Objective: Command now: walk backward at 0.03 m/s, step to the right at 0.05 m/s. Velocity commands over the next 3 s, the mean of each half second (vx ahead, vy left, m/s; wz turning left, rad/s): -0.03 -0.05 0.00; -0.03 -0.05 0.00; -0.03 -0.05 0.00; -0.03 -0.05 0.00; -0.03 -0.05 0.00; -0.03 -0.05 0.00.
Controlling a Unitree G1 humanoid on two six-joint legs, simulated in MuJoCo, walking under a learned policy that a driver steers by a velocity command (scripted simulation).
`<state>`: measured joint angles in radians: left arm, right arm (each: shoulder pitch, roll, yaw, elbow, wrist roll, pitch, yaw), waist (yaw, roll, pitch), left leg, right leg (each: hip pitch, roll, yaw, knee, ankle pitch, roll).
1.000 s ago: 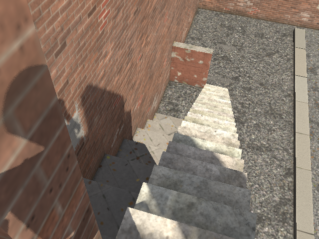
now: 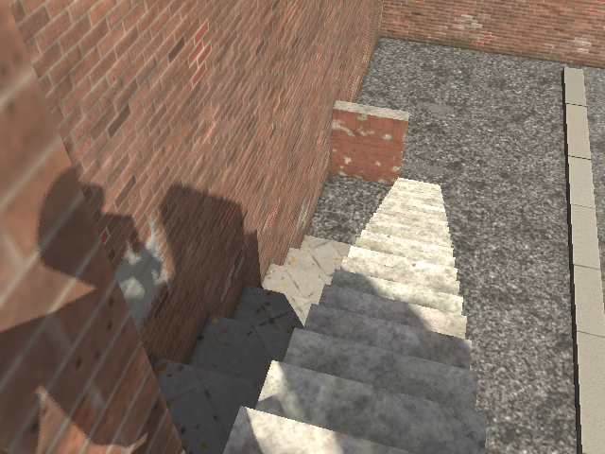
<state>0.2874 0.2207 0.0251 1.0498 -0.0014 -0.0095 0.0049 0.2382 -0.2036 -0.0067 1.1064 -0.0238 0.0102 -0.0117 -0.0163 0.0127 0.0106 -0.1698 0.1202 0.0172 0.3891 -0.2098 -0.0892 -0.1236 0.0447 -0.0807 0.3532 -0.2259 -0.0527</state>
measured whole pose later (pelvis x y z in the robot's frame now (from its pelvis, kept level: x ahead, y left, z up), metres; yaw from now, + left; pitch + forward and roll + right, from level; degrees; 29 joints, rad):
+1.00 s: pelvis +0.00 +0.00 +0.00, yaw +0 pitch +0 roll -1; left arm 0.30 0.22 0.03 1.07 -0.01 -0.02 -0.02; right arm 0.27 -0.19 -0.02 1.11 -0.02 0.00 0.00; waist -0.01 0.01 0.00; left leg -0.21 0.13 0.03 0.44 -0.23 -0.09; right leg -0.16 0.04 -0.08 0.40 -0.24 -0.05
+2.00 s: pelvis +0.00 +0.00 +0.00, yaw +0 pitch +0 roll -1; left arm 0.30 0.21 0.03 1.07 -0.01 -0.02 -0.01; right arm 0.27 -0.19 -0.02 1.11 -0.02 0.00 0.00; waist -0.02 0.01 0.01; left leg -0.20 0.13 0.04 0.43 -0.23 -0.09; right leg -0.16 0.04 -0.07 0.40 -0.24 -0.05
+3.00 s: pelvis +0.00 +0.00 +0.00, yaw -1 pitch +0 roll -1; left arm 0.31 0.21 0.02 1.09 -0.01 -0.03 -0.01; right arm 0.29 -0.18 -0.01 1.12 -0.02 0.00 0.00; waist -0.01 0.01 0.01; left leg -0.20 0.13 0.05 0.43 -0.22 -0.09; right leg -0.16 0.04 -0.07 0.40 -0.24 -0.05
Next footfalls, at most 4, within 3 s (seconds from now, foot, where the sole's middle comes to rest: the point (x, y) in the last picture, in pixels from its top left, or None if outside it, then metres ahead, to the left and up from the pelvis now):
none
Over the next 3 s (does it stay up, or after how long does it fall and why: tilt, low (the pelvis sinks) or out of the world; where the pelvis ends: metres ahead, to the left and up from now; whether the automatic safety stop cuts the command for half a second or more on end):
stays up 0.00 0.00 0.00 its command is cut before an obstacle from the start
